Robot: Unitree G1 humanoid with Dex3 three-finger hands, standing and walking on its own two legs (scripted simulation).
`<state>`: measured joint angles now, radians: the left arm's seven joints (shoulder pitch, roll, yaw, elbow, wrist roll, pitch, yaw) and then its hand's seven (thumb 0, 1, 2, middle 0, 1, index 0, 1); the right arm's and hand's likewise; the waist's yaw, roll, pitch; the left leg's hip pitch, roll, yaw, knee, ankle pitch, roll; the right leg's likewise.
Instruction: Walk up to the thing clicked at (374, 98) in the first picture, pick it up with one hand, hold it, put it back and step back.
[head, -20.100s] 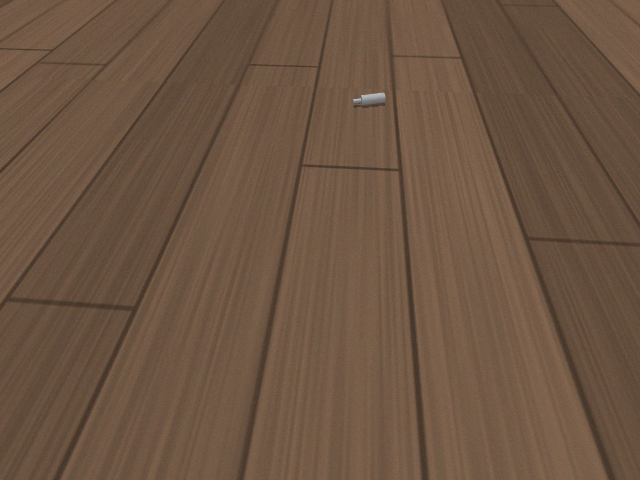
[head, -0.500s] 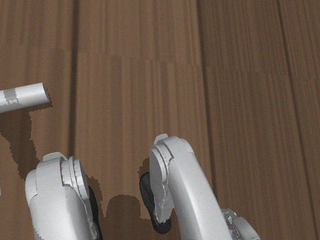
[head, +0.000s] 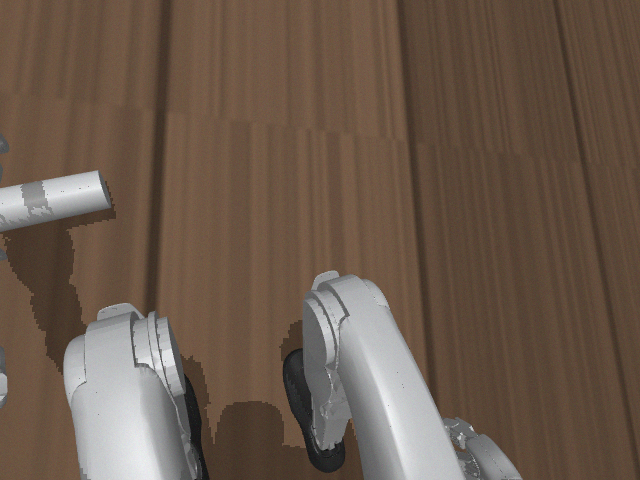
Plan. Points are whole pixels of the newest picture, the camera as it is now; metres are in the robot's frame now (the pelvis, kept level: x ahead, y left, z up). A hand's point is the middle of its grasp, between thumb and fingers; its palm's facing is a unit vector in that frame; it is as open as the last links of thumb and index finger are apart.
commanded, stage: rise first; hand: left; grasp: from above
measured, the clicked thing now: (31, 203) +0.48 +0.34 -0.30
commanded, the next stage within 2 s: approach in 0.22 s
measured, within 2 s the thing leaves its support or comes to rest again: neither
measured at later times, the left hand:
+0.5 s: hand out of the picture +0.45 +0.34 -0.18, palm faces -0.45 -0.08 -0.89, open 14.1 cm
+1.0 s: hand (20, 183) +0.48 +0.31 -0.18, palm faces -0.46 -0.12 -0.88, open 14.2 cm
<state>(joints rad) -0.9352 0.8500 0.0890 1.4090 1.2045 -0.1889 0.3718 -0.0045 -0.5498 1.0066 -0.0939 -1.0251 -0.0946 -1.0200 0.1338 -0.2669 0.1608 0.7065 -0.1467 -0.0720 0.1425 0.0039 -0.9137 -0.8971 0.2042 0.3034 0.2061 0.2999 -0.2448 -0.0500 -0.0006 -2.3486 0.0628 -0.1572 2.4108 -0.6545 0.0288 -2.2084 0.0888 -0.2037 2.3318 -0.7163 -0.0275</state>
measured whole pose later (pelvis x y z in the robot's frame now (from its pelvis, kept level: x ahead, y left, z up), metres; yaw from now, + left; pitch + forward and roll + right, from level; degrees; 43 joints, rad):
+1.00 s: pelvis +0.00 +0.00 +0.00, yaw +0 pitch +33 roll -9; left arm -1.04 0.85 0.09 1.51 1.15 -0.06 0.35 0.00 -0.56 1.01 -0.09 -1.03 -0.09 -1.02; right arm 0.18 -0.28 0.21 0.66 -0.13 -0.07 0.15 0.00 -0.91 -0.89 0.20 0.30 0.21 0.30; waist -0.32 -0.03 0.04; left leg -2.35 0.08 -0.15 2.42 -0.65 0.03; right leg -2.24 0.10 -0.20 2.34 -0.70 -0.03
